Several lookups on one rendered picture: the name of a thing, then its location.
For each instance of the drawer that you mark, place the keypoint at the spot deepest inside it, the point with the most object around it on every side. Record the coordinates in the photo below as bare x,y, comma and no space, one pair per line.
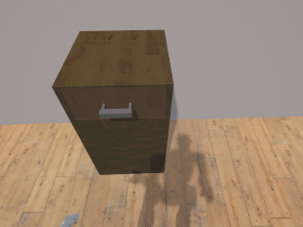
85,103

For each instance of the left robot hand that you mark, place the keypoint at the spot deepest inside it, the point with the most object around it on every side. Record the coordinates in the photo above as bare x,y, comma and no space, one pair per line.
70,220

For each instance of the handle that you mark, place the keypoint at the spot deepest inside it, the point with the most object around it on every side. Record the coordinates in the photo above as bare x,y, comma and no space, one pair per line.
116,113

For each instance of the cabinet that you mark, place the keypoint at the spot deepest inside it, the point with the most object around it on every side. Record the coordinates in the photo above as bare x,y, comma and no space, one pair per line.
120,59

